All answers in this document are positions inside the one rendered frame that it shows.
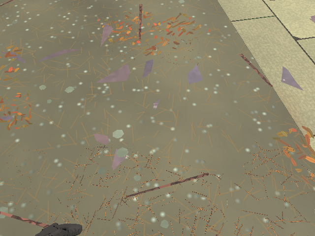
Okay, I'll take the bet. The robot left hand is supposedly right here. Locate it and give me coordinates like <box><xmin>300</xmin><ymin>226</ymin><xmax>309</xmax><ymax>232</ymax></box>
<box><xmin>35</xmin><ymin>222</ymin><xmax>83</xmax><ymax>236</ymax></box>

